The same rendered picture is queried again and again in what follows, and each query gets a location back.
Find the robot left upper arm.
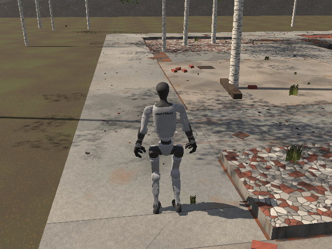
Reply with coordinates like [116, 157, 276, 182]
[140, 105, 153, 134]

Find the left robot hand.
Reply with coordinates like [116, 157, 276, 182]
[134, 146, 146, 158]

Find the robot left forearm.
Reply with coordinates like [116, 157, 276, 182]
[135, 127, 145, 147]

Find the robot right shin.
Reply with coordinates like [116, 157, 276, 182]
[172, 170, 181, 206]

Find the robot left shin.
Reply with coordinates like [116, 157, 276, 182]
[151, 173, 159, 207]

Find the robot shin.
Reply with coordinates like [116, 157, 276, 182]
[151, 173, 159, 207]
[172, 170, 181, 206]

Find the right robot hand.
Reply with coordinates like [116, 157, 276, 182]
[185, 142, 197, 154]

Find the robot right forearm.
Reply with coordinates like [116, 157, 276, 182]
[185, 124, 195, 144]

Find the robot right upper arm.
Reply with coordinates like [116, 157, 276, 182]
[174, 104, 190, 132]

